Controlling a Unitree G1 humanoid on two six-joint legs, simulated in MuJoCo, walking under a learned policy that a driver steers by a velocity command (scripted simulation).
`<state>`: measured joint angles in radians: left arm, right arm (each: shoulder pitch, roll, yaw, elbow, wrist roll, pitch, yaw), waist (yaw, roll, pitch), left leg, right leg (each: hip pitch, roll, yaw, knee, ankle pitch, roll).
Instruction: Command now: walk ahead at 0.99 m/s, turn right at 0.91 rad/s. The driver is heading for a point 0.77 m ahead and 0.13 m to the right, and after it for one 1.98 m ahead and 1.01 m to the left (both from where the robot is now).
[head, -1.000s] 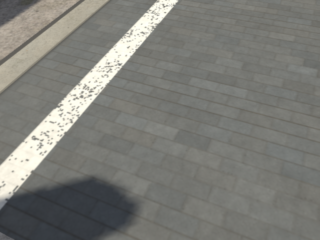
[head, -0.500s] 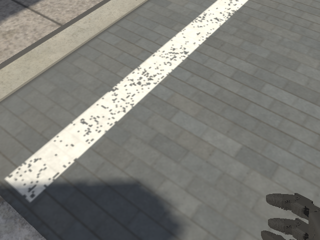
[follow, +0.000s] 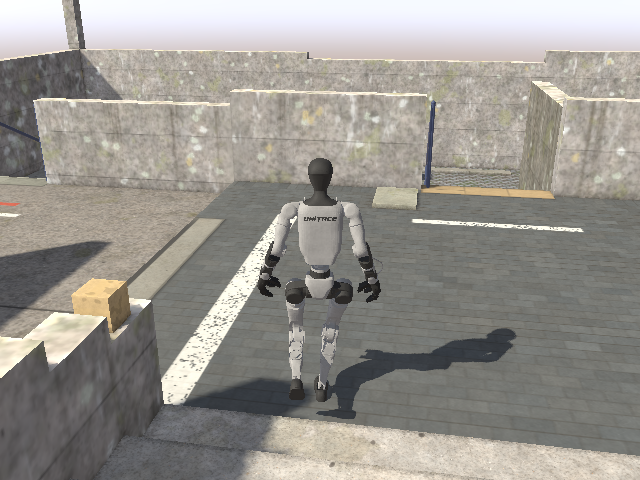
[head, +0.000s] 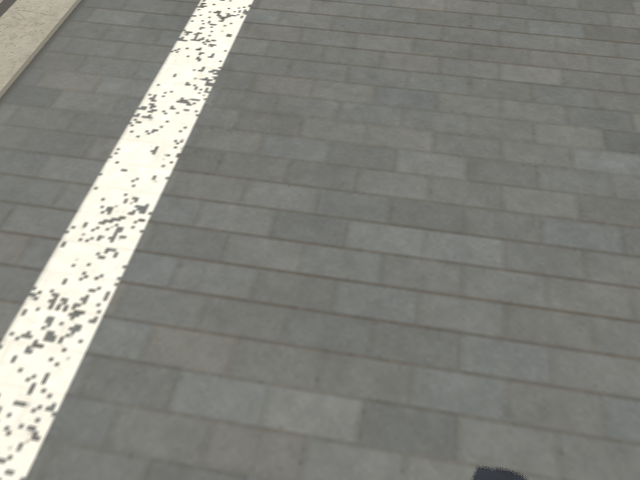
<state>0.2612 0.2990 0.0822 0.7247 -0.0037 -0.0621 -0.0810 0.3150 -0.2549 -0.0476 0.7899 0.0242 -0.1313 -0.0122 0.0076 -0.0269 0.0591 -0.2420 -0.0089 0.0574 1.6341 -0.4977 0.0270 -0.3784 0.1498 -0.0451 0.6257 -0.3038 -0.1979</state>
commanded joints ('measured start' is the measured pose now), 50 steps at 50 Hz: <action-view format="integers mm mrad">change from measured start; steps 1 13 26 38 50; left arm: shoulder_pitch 101 104 -102 94 -202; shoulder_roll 164 96 3 160 72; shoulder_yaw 45 27 -29 29 1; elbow -44 -15 -205 -177 -92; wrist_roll -2 -37 -34 15 21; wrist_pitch -26 -16 46 -10 -35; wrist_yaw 29 98 58 38 92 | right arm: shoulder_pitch -116 -135 -14 105 25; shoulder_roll -153 -144 -107 -269 -73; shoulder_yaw -21 -71 -43 -25 -22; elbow -221 -258 -67 61 -59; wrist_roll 21 21 -25 3 -3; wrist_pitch -67 -17 3 47 145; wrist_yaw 11 2 20 -2 -6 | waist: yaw -38 -109 -26 234 -78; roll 139 -29 53 180 -53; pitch -113 -154 25 -167 -96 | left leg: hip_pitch -734 282 153 115 -275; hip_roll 39 -43 269 213 158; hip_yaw -247 -127 -222 10 -96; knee -220 -1092 -1448 -886 -590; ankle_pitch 80 495 352 1393 261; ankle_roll -5 -74 110 31 -111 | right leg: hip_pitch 584 11 -472 464 115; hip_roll -412 -73 -307 -157 -444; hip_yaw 893 444 176 35 -54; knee -386 14 653 -112 -380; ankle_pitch -128 348 105 493 698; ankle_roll -274 52 138 24 -33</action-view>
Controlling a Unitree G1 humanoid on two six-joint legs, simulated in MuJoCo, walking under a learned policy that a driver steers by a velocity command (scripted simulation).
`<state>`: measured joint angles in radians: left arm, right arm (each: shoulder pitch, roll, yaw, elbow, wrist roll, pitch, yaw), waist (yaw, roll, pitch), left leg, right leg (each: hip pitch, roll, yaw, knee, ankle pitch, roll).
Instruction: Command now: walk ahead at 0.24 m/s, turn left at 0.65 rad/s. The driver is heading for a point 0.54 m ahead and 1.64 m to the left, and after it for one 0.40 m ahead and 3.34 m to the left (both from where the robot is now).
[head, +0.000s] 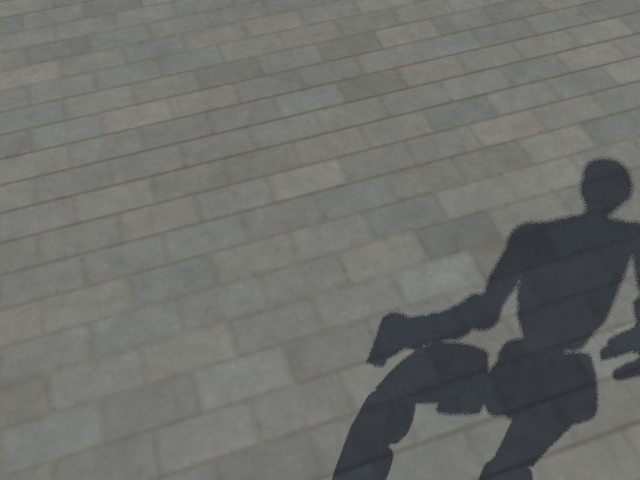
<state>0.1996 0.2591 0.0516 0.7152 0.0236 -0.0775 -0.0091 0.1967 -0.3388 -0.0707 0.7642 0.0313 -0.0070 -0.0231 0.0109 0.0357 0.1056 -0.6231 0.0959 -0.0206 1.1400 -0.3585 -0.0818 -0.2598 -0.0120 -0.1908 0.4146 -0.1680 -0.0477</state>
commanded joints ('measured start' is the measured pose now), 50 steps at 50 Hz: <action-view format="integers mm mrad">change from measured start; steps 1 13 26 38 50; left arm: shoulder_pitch -155 -67 -200 -227 -103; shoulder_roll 121 120 105 139 241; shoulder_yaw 34 39 37 52 81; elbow -83 -99 -43 -85 -63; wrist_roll -8 0 -31 -4 -10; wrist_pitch -13 68 69 60 89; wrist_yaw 28 20 22 48 31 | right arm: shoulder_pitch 138 139 -21 33 -69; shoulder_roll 10 -288 -163 -188 -73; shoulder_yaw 2 -99 -81 -84 -30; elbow -35 -176 -273 -261 -316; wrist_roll -15 -64 -15 -14 -7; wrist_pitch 22 8 49 59 70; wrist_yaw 15 44 -23 11 33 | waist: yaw -80 -27 -24 -66 34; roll -107 297 91 -147 -190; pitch -159 -324 -243 -129 -178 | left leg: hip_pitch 140 684 404 -9 96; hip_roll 45 218 -3 -142 -3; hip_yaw -1 -694 -480 -146 65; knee -173 -758 -795 47 -272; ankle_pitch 227 739 220 -62 15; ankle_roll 9 510 266 26 -13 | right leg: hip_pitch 8 -398 -211 77 216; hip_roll -263 95 98 -239 -291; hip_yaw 42 189 340 512 143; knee -162 943 342 -128 -118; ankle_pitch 531 -565 -131 14 286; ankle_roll -171 132 122 -130 -158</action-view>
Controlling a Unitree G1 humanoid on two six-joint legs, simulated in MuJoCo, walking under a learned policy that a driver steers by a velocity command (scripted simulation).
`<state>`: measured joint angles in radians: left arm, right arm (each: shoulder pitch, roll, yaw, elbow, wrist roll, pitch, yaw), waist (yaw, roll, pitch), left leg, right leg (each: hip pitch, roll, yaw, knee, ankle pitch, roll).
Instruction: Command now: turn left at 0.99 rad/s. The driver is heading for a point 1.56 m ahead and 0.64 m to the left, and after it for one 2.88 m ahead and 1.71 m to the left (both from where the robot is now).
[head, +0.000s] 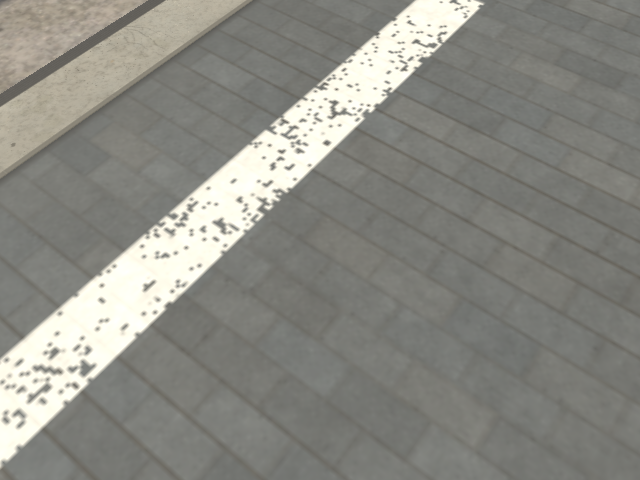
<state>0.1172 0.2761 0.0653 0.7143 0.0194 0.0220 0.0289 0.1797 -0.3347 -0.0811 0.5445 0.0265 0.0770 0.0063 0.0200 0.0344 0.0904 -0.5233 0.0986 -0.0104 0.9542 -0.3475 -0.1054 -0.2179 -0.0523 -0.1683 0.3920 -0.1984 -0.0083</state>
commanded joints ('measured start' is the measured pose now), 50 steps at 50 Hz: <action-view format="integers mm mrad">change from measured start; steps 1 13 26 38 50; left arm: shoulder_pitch -23 -78 -39 10 -5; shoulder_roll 228 171 147 142 153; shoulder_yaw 70 58 47 25 2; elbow -59 -102 -86 -76 -58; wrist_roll -13 2 -23 -10 -31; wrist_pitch -13 -39 -55 -20 -35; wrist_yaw -15 -2 -32 1 -32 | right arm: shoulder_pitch -48 -39 -83 -47 -9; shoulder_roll -80 -176 -184 -62 -120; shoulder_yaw -22 -55 -58 -4 -10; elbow -93 -67 -73 -14 66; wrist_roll -2 -4 -3 -12 -62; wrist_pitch -8 -60 -33 -45 -56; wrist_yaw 6 -28 -38 -35 -28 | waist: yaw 21 -3 -9 3 -29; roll -194 94 175 -185 117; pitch -164 -199 -215 -146 -104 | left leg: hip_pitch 35 440 335 10 410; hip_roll -13 107 1 -150 57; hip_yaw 73 -339 -565 -104 -175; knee -131 -574 -477 58 -604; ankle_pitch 4 587 413 -131 168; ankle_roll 22 332 272 5 213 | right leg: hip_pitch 167 -461 -157 122 -157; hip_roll -258 16 127 -140 38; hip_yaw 97 253 302 403 185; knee -82 737 179 -53 180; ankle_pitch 331 -178 -89 283 -23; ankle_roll -188 69 60 -212 49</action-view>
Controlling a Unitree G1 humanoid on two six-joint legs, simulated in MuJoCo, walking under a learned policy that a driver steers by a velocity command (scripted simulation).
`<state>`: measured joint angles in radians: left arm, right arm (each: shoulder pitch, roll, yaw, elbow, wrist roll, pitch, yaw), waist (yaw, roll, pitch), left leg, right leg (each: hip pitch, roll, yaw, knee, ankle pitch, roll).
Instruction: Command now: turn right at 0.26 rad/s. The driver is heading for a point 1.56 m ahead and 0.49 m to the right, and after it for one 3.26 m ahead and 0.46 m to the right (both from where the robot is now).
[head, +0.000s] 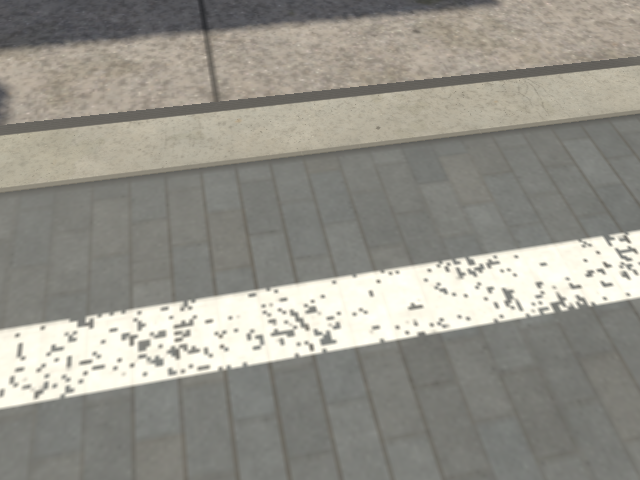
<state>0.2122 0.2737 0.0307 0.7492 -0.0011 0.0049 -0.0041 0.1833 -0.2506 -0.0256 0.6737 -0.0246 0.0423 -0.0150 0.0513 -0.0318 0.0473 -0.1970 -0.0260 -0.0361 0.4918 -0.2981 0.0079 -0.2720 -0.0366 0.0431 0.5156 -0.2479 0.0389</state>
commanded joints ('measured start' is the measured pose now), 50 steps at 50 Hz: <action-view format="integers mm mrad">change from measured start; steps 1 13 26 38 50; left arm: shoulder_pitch -92 -39 158 277 26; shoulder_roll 171 117 198 192 57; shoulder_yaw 44 57 64 56 -10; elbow -99 -182 -183 -69 -166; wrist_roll -19 -31 -13 -36 -33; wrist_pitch -8 57 -53 -53 -102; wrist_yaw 8 -37 31 30 -12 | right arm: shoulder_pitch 8 -72 -183 -324 194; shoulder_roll -230 -216 -151 -145 -87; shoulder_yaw -75 -99 -79 -46 -32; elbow -58 -68 -89 -127 46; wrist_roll -3 32 18 53 24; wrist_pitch -24 -29 -173 -194 -168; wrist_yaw -12 -16 45 70 44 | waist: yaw -70 -72 -22 53 -56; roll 221 166 -48 -140 116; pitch -33 -103 2 88 12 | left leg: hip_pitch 78 141 -520 -412 120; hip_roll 218 345 43 45 237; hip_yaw -167 61 -30 28 -353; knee -149 -57 407 4 -337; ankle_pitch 172 587 182 243 -134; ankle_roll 117 174 -48 -22 239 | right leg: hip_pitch -153 -165 155 267 -520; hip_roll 26 -27 -129 -203 -96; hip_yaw -32 -134 374 293 73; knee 113 251 -349 -315 709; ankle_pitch -2 -125 -247 130 -23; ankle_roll -1 14 -283 -245 -106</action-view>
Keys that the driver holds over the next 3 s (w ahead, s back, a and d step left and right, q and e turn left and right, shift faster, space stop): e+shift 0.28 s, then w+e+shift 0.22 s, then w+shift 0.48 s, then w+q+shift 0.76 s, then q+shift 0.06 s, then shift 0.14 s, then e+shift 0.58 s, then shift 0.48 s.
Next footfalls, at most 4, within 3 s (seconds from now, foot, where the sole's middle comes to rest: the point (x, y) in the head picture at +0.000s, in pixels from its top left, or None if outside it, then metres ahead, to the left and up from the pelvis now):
0.34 right None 0.03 -0.14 -0.77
0.82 left None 0.45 -0.08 -0.77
1.26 right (586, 394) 0.69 -0.55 -0.77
1.72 left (491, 233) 1.15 -0.39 -0.77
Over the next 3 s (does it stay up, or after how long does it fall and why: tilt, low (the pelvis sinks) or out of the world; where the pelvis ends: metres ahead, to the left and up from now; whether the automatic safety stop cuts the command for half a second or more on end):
stays up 1.40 -0.36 0.00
